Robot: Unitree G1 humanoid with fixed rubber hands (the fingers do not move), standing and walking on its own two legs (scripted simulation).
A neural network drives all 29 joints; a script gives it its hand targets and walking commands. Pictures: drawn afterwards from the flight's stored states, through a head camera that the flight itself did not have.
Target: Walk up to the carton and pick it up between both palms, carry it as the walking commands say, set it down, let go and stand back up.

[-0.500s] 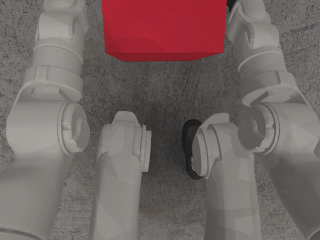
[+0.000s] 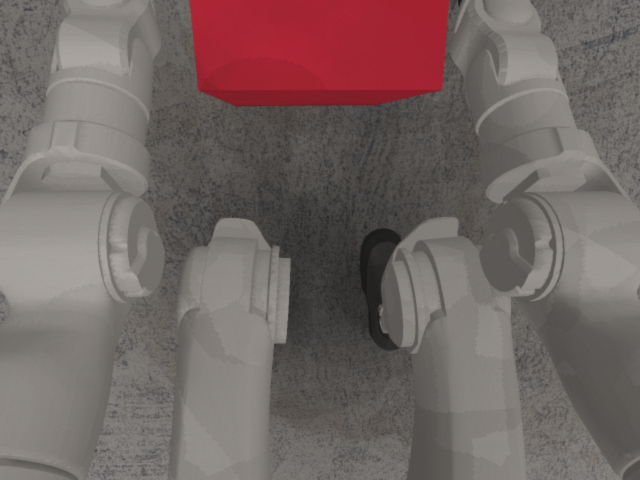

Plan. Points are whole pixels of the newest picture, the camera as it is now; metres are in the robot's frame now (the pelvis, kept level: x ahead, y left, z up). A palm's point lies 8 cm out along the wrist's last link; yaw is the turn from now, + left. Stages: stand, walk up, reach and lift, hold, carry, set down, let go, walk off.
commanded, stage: set down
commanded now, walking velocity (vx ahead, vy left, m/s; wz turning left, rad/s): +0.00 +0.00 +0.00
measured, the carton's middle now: out of the picture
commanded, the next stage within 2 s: let go in 1.64 s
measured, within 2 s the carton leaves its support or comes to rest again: neither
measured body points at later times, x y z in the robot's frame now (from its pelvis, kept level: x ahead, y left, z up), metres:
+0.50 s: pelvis +0.00 +0.00 +0.01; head +0.36 +0.03 +0.27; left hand +0.57 +0.22 -0.13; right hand +0.56 -0.15 -0.13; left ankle +0.09 +0.10 -0.33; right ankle +0.12 -0.12 -0.33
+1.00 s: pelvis +0.01 +0.00 +0.13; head +0.34 +0.03 +0.43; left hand +0.57 +0.23 +0.02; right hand +0.56 -0.15 +0.02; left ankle +0.09 +0.10 -0.33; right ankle +0.12 -0.12 -0.33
